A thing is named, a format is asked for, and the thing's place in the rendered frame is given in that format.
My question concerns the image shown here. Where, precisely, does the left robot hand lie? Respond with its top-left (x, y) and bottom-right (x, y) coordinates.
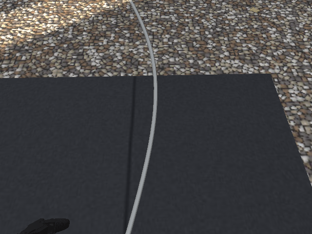
top-left (18, 218), bottom-right (70, 234)

